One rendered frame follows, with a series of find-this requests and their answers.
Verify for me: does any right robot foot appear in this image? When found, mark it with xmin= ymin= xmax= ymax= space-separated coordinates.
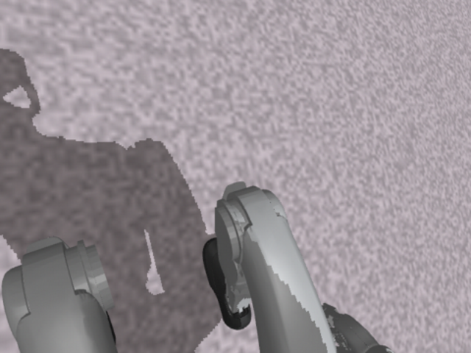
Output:
xmin=202 ymin=238 xmax=251 ymax=330

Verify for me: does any right robot hand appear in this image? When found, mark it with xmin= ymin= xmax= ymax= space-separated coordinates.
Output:
xmin=322 ymin=303 xmax=379 ymax=353

